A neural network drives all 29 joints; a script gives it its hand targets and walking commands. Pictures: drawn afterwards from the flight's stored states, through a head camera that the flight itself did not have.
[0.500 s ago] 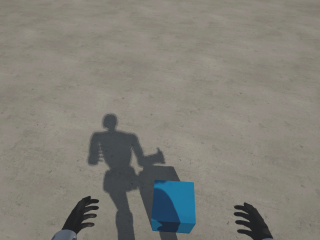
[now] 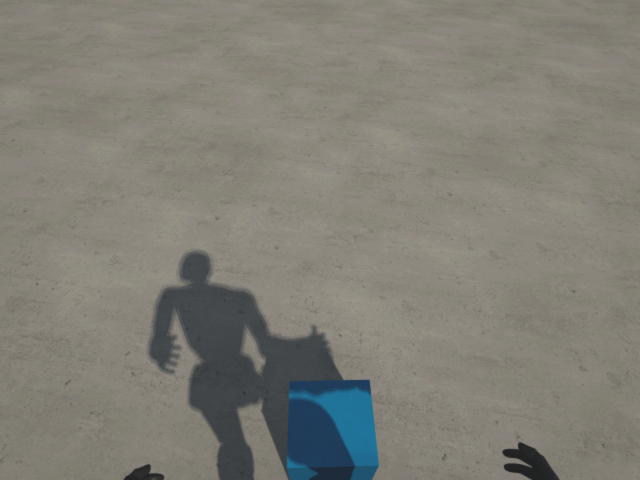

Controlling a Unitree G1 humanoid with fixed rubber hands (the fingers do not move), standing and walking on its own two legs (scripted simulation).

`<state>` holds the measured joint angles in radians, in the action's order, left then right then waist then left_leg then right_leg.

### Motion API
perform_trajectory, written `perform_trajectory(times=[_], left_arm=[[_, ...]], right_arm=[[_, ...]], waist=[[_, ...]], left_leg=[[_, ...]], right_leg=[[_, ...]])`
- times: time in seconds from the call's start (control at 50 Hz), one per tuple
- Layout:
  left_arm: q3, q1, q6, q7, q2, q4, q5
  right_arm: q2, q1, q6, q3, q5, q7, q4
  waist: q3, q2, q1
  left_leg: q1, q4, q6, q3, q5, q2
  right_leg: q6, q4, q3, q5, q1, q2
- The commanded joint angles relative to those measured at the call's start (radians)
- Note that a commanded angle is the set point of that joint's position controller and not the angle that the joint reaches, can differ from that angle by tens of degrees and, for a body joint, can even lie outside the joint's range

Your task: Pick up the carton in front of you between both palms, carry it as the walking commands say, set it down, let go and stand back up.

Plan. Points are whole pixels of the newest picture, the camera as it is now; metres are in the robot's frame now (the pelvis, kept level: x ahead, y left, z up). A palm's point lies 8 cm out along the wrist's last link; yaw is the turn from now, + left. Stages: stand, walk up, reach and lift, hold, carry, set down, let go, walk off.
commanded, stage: stand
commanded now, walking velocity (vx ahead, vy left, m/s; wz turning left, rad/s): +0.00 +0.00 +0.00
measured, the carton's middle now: (329, 435) +0.36 -0.01 -0.64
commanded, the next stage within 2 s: none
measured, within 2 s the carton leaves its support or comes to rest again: neither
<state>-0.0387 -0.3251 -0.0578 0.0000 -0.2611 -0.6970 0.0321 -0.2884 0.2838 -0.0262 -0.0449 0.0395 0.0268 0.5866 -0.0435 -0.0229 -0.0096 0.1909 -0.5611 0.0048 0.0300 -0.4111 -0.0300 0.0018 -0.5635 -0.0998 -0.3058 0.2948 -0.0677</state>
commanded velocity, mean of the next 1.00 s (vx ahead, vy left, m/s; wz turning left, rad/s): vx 0.00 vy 0.00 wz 0.00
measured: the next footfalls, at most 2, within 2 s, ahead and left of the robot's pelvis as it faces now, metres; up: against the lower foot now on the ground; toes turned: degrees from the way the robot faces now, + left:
none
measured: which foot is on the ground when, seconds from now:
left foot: down 0.00-1.00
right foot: down 0.00-1.00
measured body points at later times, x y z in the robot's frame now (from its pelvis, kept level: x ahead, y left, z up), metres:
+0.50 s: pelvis +0.02 -0.01 -0.02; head +0.03 -0.01 +0.43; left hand +0.15 +0.24 -0.13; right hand +0.06 -0.28 -0.13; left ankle -0.07 +0.11 -0.73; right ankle -0.01 -0.12 -0.73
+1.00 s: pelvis +0.01 -0.01 -0.01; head +0.01 -0.01 +0.44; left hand +0.12 +0.24 -0.13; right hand +0.00 -0.28 -0.14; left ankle -0.07 +0.11 -0.73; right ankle -0.01 -0.12 -0.73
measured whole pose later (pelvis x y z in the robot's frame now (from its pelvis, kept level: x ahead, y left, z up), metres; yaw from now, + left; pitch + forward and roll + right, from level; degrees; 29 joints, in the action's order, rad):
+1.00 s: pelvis +0.01 -0.01 -0.01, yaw -7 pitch +2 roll +1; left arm 0.00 -0.32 0.01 -0.04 -0.25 -0.77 0.02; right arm -0.28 0.40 0.04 -0.01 0.03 0.05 0.77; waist -0.04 0.00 -0.03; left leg 0.17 -0.62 0.01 0.16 -0.48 -0.05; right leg 0.01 -0.73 -0.19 -0.38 0.37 -0.10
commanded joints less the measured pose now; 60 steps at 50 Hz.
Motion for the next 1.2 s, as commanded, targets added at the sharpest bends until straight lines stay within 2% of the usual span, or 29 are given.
perform_trajectory(times=[0.0, 0.08, 0.24, 0.6, 1.18], left_arm=[[-0.021, 0.014, -0.03, -0.008, -0.106, 0.046, -0.005], [-0.013, -0.015, -0.013, -0.018, -0.111, 0.024, -0.006], [-0.002, -0.026, 0.012, -0.029, -0.115, 0.012, -0.012], [0.007, -0.018, 0.046, -0.043, -0.111, 0.001, -0.012], [0.007, -0.03, 0.06, -0.047, -0.094, -0.061, -0.016]], right_arm=[[-0.098, 0.011, -0.028, -0.02, -0.012, 0.01, -0.046], [-0.106, 0.051, -0.009, -0.011, -0.017, 0.019, -0.023], [-0.11, 0.112, 0.013, -0.002, -0.021, 0.029, 0.009], [-0.106, 0.158, 0.053, 0.0, -0.018, 0.032, 0.069], [-0.091, 0.187, 0.063, 0.006, -0.013, 0.025, 0.211]], waist=[[-0.084, 0.021, -0.018], [-0.058, 0.0, -0.014], [-0.039, 0.012, -0.012], [0.004, 0.038, -0.022], [0.062, 0.039, -0.02]], left_leg=[[-0.036, 0.024, 0.018, -0.048, 0.292, -0.076], [-0.016, -0.004, 0.008, -0.024, 0.369, -0.084], [0.003, -0.038, -0.008, 0.026, 0.416, -0.079], [-0.029, -0.021, -0.027, 0.064, 0.266, -0.063], [-0.06, 0.047, -0.048, 0.073, 0.2, -0.075]], right_leg=[[0.012, 0.003, -0.079, 0.43, 0.019, 0.09], [0.02, -0.042, -0.073, 0.392, 0.061, 0.073], [0.036, -0.102, -0.084, 0.424, 0.079, 0.059], [0.054, -0.09, -0.129, 0.377, 0.112, 0.045], [0.055, -0.045, -0.137, 0.322, 0.112, 0.042]])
